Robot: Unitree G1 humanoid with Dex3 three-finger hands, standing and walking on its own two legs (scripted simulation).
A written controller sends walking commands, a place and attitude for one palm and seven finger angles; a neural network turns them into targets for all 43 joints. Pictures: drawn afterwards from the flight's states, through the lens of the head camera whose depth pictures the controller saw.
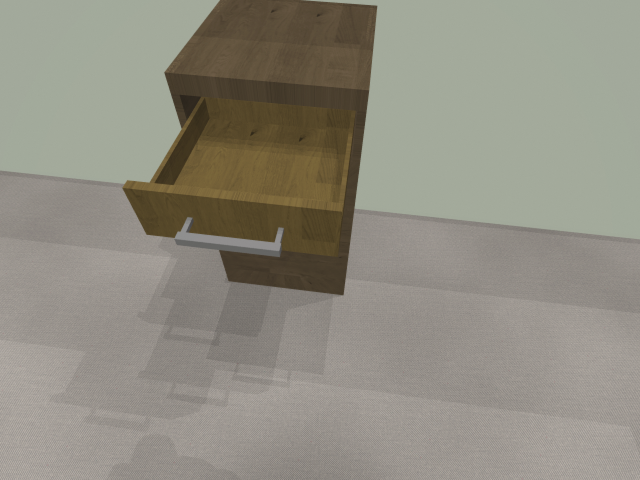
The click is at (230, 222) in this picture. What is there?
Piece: drawer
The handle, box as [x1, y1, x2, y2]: [174, 217, 283, 256]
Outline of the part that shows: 174,238 176,243 181,245 279,256 281,250 280,242 283,233 283,228 278,227 274,243 189,233 188,231 193,220 192,218 187,217 181,231 178,231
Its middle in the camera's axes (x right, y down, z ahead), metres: -0.16 +0.00 +0.70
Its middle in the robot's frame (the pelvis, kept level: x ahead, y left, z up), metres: +0.51 +0.19 -0.07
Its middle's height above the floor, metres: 0.71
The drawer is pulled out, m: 0.30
